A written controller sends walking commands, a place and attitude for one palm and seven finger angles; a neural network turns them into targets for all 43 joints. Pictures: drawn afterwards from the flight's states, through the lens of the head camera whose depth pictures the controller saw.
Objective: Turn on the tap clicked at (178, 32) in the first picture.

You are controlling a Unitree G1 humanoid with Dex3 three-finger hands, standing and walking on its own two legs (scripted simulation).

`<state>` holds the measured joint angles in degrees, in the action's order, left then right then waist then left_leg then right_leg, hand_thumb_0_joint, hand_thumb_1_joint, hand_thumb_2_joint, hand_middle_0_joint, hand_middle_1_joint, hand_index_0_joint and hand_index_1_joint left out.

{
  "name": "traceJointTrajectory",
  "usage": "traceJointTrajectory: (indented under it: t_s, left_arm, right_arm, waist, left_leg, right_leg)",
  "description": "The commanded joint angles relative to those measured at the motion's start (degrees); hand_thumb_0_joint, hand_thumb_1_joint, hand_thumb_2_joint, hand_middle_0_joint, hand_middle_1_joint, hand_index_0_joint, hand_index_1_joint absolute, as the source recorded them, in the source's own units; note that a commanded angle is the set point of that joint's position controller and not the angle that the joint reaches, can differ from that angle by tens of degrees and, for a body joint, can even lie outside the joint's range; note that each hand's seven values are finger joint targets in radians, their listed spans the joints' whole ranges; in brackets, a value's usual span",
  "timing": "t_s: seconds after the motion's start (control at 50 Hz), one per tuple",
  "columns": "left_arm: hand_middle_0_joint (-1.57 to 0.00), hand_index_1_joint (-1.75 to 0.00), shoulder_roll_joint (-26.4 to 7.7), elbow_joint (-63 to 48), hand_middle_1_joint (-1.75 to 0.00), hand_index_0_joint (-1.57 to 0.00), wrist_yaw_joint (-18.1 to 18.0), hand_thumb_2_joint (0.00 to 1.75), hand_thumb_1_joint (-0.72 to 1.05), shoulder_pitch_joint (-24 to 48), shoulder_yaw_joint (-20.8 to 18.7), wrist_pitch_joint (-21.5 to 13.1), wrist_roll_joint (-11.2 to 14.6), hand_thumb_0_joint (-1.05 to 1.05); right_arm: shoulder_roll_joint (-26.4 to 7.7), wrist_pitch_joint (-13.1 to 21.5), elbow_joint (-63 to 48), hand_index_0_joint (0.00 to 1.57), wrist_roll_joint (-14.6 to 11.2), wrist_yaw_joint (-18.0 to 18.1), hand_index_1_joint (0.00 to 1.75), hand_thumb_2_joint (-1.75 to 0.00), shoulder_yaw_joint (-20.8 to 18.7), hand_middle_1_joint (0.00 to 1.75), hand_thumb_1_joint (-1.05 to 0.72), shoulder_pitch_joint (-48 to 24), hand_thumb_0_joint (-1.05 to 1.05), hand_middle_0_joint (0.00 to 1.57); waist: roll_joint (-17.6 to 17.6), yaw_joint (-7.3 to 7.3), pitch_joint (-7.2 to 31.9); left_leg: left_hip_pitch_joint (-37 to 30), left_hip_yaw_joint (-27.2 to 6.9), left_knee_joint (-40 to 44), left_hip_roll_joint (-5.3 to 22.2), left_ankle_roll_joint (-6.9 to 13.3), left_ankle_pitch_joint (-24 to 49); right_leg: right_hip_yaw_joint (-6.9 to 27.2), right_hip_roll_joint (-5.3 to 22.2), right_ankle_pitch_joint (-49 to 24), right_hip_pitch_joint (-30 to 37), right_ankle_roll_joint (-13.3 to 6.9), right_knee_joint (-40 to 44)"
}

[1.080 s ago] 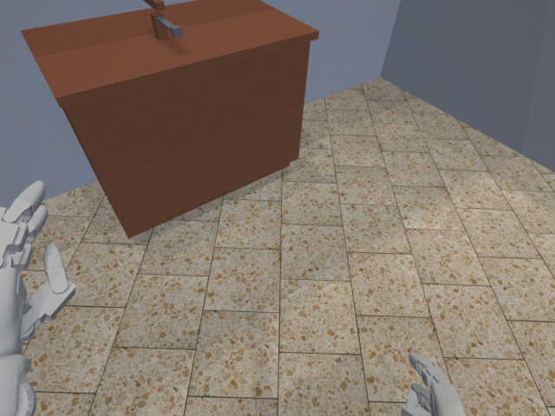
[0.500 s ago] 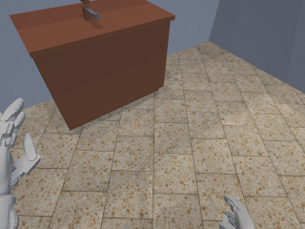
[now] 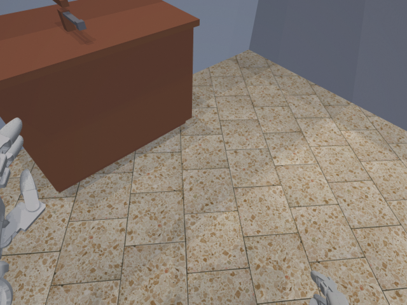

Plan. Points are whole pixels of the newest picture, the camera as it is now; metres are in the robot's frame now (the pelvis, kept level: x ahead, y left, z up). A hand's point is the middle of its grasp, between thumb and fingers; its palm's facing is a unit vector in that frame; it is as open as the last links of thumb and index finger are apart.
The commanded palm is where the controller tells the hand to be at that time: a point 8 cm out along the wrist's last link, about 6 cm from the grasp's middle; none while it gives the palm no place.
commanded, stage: walk to a spot facing it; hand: left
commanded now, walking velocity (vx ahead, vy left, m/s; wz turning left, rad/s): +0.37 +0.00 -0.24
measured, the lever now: (80, 24) +1.01 +0.54 +0.06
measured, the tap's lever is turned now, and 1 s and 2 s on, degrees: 0 0 0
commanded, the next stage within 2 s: turn to face it in 1.20 s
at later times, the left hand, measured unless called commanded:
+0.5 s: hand (142, 120) +0.39 +0.15 +0.17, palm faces +0.28 -0.83 -0.48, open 7.4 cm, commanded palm +0.33 +0.20 +0.18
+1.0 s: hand (162, 63) +0.55 +0.14 +0.19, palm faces +0.28 -0.87 -0.41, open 7.4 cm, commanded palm +0.50 +0.19 +0.18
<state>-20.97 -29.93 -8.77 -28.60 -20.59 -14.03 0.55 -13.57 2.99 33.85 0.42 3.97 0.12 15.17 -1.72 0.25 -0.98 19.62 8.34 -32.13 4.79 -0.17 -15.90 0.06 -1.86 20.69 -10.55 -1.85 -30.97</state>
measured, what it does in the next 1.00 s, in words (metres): walks ahead: right foot, then left foot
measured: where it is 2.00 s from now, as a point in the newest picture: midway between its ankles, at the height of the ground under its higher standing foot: (235, 259)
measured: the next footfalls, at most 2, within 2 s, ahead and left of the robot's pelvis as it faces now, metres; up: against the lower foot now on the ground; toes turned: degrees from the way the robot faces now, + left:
right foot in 0.40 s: +0.21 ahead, -0.16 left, +0.00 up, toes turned -17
left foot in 0.76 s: +0.38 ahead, +0.06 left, +0.00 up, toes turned +6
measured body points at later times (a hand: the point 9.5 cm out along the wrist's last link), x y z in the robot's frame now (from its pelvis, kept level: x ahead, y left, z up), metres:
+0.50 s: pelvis +0.14 -0.05 -0.01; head +0.18 -0.08 +0.43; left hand +0.37 +0.19 +0.19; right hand +0.26 -0.30 -0.13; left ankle +0.09 +0.09 -0.64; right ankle +0.17 -0.15 -0.73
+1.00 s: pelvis +0.30 -0.06 +0.00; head +0.33 -0.06 +0.45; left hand +0.53 +0.18 +0.21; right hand +0.45 -0.27 -0.08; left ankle +0.34 +0.05 -0.73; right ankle +0.30 -0.19 -0.67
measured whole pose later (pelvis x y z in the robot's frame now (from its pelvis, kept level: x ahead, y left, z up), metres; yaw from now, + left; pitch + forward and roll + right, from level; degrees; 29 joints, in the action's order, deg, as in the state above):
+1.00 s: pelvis +0.30 -0.06 +0.00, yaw -8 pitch +0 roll -1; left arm -20.9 -33.6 -8.3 -26.7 -21.8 -13.0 1.3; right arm -5.6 5.5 33.1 0.1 1.9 2.2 10.0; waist -0.3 0.0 -3.4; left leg 16.9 11.3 -30.7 7.4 0.1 -13.6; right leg -5.8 5.2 22.4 -29.7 1.6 -58.9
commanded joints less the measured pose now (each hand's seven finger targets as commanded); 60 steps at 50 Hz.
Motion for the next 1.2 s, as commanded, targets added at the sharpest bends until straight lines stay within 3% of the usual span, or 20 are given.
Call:
traceJointTrajectory:
  t_s: [0.0, 0.04, 0.08, 0.18, 0.32, 0.34, 0.38, 0.4, 0.54, 0.64, 0.72, 0.74, 0.76, 0.8, 0.84, 0.94, 1.08, 1.1, 1.14, 1.18]
  left_arm:
    - [-0.20, -0.30, -7.4, -10.6, -0.30, -0.20, -1.2, 0.90, 0.90, 6.4, -4.9, -3.1, 1.4, 0.00]
    - [-0.20, -0.30, -9.4, -9.8, -0.30, -0.20, -0.9, 0.90, 0.90, 9.9, -5.1, -3.1, 0.2, 0.00]
    - [-0.20, -0.30, -8.3, -11.4, -0.30, -0.20, -0.7, 0.90, 0.90, 9.6, -4.3, -2.7, -0.2, 0.00]
    - [-0.20, -0.30, -7.3, -12.7, -0.30, -0.20, -0.7, 0.90, 0.90, 4.9, -5.5, -1.5, -0.6, 0.00]
    - [-0.20, -0.30, -8.6, -8.0, -0.30, -0.20, -0.3, 0.90, 0.90, 4.0, -7.5, -0.9, 0.4, 0.00]
    - [-0.20, -0.30, -9.7, -7.6, -0.30, -0.20, -0.3, 0.90, 0.90, 3.7, -8.0, -0.6, 0.2, 0.00]
    - [-0.20, -0.30, -14.5, -9.2, -0.30, -0.20, -1.2, 0.90, 0.90, 4.9, -12.5, -1.0, 0.3, 0.00]
    - [-0.20, -0.30, -12.1, -8.3, -0.30, -0.20, -0.6, 0.90, 0.90, 4.1, -11.0, -1.4, 1.4, 0.00]
    - [-0.20, -0.30, -11.7, -15.0, -0.30, -0.20, -1.0, 0.90, 0.90, 1.9, -11.1, -2.9, 0.8, 0.00]
    - [-0.20, -0.30, -10.0, -12.5, -0.30, -0.20, -2.1, 0.90, 0.90, 2.4, -9.1, -2.0, 1.1, 0.00]
    - [-0.20, -0.30, -8.8, -11.4, -0.30, -0.20, -2.0, 0.90, 0.90, 8.2, -5.9, -1.9, 0.7, 0.00]
    - [-0.20, -0.30, -8.5, -12.5, -0.30, -0.20, -1.9, 0.90, 0.90, 10.3, -5.4, -2.3, 0.7, 0.00]
    - [-0.20, -0.30, -8.4, -13.1, -0.30, -0.20, -1.9, 0.90, 0.90, 11.4, -5.8, -2.8, 1.1, 0.00]
    - [-0.20, -0.30, -12.5, -12.4, -0.30, -0.20, -0.9, 0.90, 0.90, 12.7, -7.2, -3.5, 0.7, 0.00]
    - [-0.20, -0.30, -10.4, -16.3, -0.30, -0.20, -0.6, 0.90, 0.90, 10.0, -7.0, -3.4, 0.8, 0.00]
    - [-0.20, -0.30, -8.0, -16.5, -0.30, -0.20, -0.7, 0.90, 0.90, 1.9, -7.9, -2.4, 1.2, 0.00]
    - [-0.20, -0.30, -6.8, -6.0, -0.30, -0.20, -0.8, 0.90, 0.90, 6.3, -6.0, -0.5, 0.9, 0.00]
    - [-0.20, -0.30, -6.6, -5.9, -0.30, -0.20, -0.8, 0.90, 0.90, 7.3, -4.9, 0.1, 0.7, 0.00]
    - [-0.20, -0.30, -13.1, -6.6, -0.30, -0.20, -1.7, 0.90, 0.90, 8.2, -9.2, 0.4, 0.2, 0.00]
    - [-0.20, -0.30, -12.1, -8.3, -0.30, -0.20, -0.9, 0.90, 0.90, 7.5, -8.5, -0.3, 1.1, 0.00]
  right_arm:
    - [-5.9, 3.3, -9.1, 0.20, -0.2, 1.3, 0.30, -0.90, -2.9, 0.30, -0.90, -6.0, 0.00, 0.20]
    - [-4.0, 4.2, -7.8, 0.20, 0.6, 0.9, 0.30, -0.90, -1.6, 0.30, -0.90, -7.0, 0.00, 0.20]
    - [-4.2, 4.7, -6.6, 0.20, 0.0, 0.4, 0.30, -0.90, -2.4, 0.30, -0.90, -6.7, 0.00, 0.20]
    - [-4.1, 5.5, -7.0, 0.20, 0.3, 0.0, 0.30, -0.90, -2.4, 0.30, -0.90, -6.3, 0.00, 0.20]
    - [-3.7, 4.4, -7.6, 0.20, -0.3, 0.5, 0.30, -0.90, -2.6, 0.30, -0.90, -6.8, 0.00, 0.20]
    - [-3.2, 4.2, -7.4, 0.20, -0.7, 0.3, 0.30, -0.90, -2.7, 0.30, -0.90, -6.8, 0.00, 0.20]
    - [-1.7, 3.9, -9.1, 0.20, -0.9, -0.4, 0.30, -0.90, -2.2, 0.30, -0.90, -9.4, 0.00, 0.20]
    - [-3.0, 3.9, -7.9, 0.20, -0.6, -1.0, 0.30, -0.90, -2.9, 0.30, -0.90, -8.9, 0.00, 0.20]
    - [-3.2, 0.6, -6.5, 0.20, -0.4, -0.7, 0.30, -0.90, -2.6, 0.30, -0.90, -9.1, 0.00, 0.20]
    - [-2.6, 2.0, -8.6, 0.20, -0.2, 0.3, 0.30, -0.90, -2.7, 0.30, -0.90, -8.4, 0.00, 0.20]
    - [-3.9, 2.4, -9.0, 0.20, -0.5, 1.3, 0.30, -0.90, -3.4, 0.30, -0.90, -5.8, 0.00, 0.20]
    - [-5.4, 2.6, -9.2, 0.20, -0.6, 1.5, 0.30, -0.90, -4.2, 0.30, -0.90, -5.2, 0.00, 0.20]
    - [-6.1, 2.7, -9.4, 0.20, -0.7, 1.1, 0.30, -0.90, -4.1, 0.30, -0.90, -5.9, 0.00, 0.20]
    - [-4.0, 3.8, -8.6, 0.20, 0.1, 0.3, 0.30, -0.90, -2.7, 0.30, -0.90, -8.3, 0.00, 0.20]
    - [-3.9, 4.2, -7.7, 0.20, -0.5, -0.4, 0.30, -0.90, -3.5, 0.30, -0.90, -8.0, 0.00, 0.20]
    - [-3.6, 5.2, -7.4, 0.20, -0.2, -0.9, 0.30, -0.90, -3.0, 0.30, -0.90, -7.6, 0.00, 0.20]
    - [-3.4, 4.3, -6.7, 0.20, -0.8, 0.7, 0.30, -0.90, -2.8, 0.30, -0.90, -7.1, 0.00, 0.20]
    - [-2.5, 3.9, -6.9, 0.20, -1.2, 0.8, 0.30, -0.90, -2.5, 0.30, -0.90, -6.9, 0.00, 0.20]
    - [-1.4, 3.6, -8.0, 0.20, -1.1, 0.5, 0.30, -0.90, -1.7, 0.30, -0.90, -9.4, 0.00, 0.20]
    - [-3.2, 3.7, -6.3, 0.20, -1.1, -0.3, 0.30, -0.90, -2.7, 0.30, -0.90, -9.0, 0.00, 0.20]
  waist:
    - [18.6, -1.49, 10.1]
    - [15.7, -2.34, 2.7]
    - [10.0, -1.55, 1.6]
    - [14.8, -0.83, 2.3]
    - [11.1, -0.43, 6.5]
    - [5.5, 0.45, 9.0]
    - [-15.6, 1.57, 11.2]
    - [-10.0, 1.00, 11.8]
    - [-2.9, -1.22, 5.5]
    - [-4.8, 1.01, 5.0]
    - [0.3, -1.05, 5.2]
    - [8.5, -2.07, 6.6]
    - [20.6, -1.60, 8.2]
    - [20.6, -1.38, 5.6]
    - [13.4, -0.86, 4.7]
    - [15.6, -0.12, 6.3]
    - [8.9, -0.10, 6.3]
    - [3.6, -0.07, 7.7]
    - [-17.7, 1.74, 8.3]
    - [-13.1, 0.88, 6.9]
  left_leg:
    - [-29.4, -23.3, 13.3, 18.3, 8.9, 2.6]
    - [-19.2, -32.8, 19.7, 24.5, 14.1, -5.5]
    - [-19.2, -23.1, 17.6, 21.6, 13.0, 0.0]
    - [-11.1, -4.7, 18.5, 16.0, 7.7, 4.9]
    - [-9.5, 3.8, 0.2, 12.2, 4.8, 14.7]
    - [-4.8, 4.5, -11.1, 10.0, 3.9, 13.5]
    - [22.3, 1.1, -42.3, -1.4, 0.3, -17.9]
    - [22.1, -7.4, -46.5, 1.0, 0.1, -16.3]
    - [14.6, -6.4, -28.5, 6.1, -1.4, -2.9]
    - [4.6, 2.3, -7.6, 1.2, -0.2, 1.3]
    - [-9.9, 3.8, 4.2, -0.3, 1.0, 4.1]
    - [-16.9, -5.2, 7.8, 4.2, 3.8, 2.3]
    - [-24.1, -24.6, 12.1, 16.0, 9.0, 7.4]
    - [-17.7, -37.1, 17.3, 22.8, 14.1, -3.6]
    - [-16.3, -27.7, 16.1, 20.2, 13.6, -2.3]
    - [-8.0, -9.3, 17.4, 15.2, 9.1, 1.1]
    - [-5.7, -1.5, 4.8, 11.1, 5.1, -2.5]
    - [-2.7, 0.9, -4.6, 7.7, 4.0, -2.5]
    - [21.5, -0.7, -35.2, -2.4, 0.4, -18.9]
    - [22.6, -8.4, -43.2, 0.6, -0.5, -11.8]
  right_leg:
    - [-2.0, 1.4, 9.1, -22.7, 1.4, -22.4]
    - [1.5, 5.3, 10.1, -28.9, 1.4, -37.4]
    - [0.4, 7.5, 6.2, -32.1, 2.0, -38.3]
    - [-7.2, 7.9, -2.0, -21.0, 2.9, -22.7]
    - [-15.7, 1.3, -7.3, 0.2, 2.2, 0.5]
    - [-11.6, 3.2, -8.0, 7.7, 0.6, 3.3]
    - [28.4, 24.8, -25.8, 20.7, -11.7, 9.5]
    - [29.5, 26.0, -16.2, 17.2, -11.6, 11.2]
    - [2.2, 20.7, -12.9, -1.9, -7.8, 13.8]
    - [0.6, 18.4, -10.1, 0.1, -6.9, 12.0]
    - [-4.0, 13.8, -10.7, -2.6, -3.1, -1.3]
    - [-5.6, 10.8, -10.1, -8.9, -0.9, -13.0]
    - [-7.9, 4.3, 6.9, -19.8, 2.1, -27.9]
    - [0.5, 6.1, 12.0, -27.1, 1.8, -41.6]
    - [0.3, 8.2, 8.4, -30.6, 2.3, -42.2]
    - [-6.1, 8.4, -0.1, -19.4, 3.5, -24.7]
    - [-13.6, 3.5, -5.5, -1.4, 3.9, 1.7]
    - [-9.9, 5.6, -5.2, 3.5, 2.4, 5.4]
    - [24.9, 27.2, -15.6, 15.6, -8.9, 13.3]
    - [21.8, 27.7, -11.5, 12.9, -8.8, 13.2]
